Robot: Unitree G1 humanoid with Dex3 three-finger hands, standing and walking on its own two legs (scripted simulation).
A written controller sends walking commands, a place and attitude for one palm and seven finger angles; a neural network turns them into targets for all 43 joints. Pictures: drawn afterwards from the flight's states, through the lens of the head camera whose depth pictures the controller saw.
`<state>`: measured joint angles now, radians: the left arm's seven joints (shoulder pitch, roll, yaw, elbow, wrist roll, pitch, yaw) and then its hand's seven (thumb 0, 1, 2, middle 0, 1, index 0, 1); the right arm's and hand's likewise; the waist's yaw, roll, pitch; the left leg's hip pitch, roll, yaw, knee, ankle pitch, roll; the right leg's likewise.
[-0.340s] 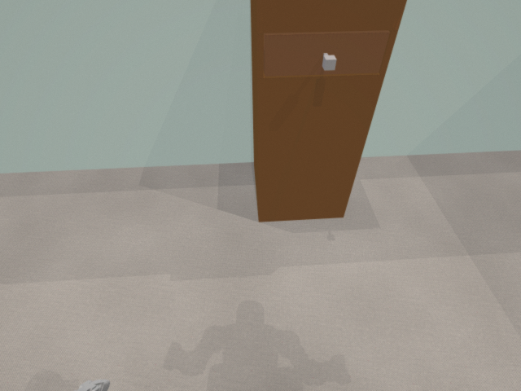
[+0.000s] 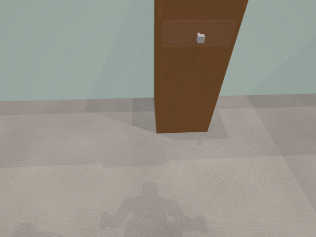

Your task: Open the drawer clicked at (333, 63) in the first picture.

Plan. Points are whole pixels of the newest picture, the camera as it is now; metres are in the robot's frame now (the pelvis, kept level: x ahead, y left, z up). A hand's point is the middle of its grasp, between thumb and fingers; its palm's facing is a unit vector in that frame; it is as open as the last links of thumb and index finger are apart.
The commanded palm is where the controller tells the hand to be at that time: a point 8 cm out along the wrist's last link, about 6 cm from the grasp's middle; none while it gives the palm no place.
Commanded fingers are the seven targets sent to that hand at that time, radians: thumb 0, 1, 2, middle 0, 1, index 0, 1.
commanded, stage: stand and wait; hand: left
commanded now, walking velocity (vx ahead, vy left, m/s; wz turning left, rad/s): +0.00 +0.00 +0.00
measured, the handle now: (199, 37) +1.05 -0.15 +0.06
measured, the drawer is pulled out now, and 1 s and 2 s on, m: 0.00 0.00 0.00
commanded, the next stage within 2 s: look at it before walking up in 0.56 s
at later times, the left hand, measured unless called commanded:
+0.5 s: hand out of the picture +0.05 +0.25 -0.15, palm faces -0.02 -0.94 -0.33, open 7.4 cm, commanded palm none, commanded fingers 0.00 0.90 0.90 -0.20 -0.30 -0.20 -0.30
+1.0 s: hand out of the picture +0.07 +0.25 -0.15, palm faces -0.02 -0.94 -0.33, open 7.4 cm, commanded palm none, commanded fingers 0.00 0.90 0.90 -0.20 -0.30 -0.20 -0.30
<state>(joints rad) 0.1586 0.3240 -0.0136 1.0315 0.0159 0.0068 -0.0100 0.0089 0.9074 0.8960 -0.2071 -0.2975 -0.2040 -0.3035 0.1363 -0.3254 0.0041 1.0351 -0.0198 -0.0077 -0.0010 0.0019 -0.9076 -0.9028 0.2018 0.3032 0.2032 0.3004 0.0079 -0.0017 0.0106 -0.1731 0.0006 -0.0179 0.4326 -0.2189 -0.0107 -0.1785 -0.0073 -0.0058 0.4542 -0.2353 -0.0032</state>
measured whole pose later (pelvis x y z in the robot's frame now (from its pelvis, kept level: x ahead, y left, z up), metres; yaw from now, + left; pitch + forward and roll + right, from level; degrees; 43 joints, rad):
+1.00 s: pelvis +0.01 +0.00 +0.00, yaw +0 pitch -2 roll +0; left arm 0.15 0.34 -0.01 1.09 0.02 0.00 -0.01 0.01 0.91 0.90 -0.21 -0.30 -0.20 -0.30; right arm 0.13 -0.34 0.00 1.11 -0.01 -0.01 0.00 0.00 -0.91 -0.90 0.20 0.30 0.20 0.30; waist 0.01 0.00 0.02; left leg -0.14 0.00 -0.02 0.36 -0.19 -0.01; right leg -0.14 -0.01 0.00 0.38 -0.20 0.00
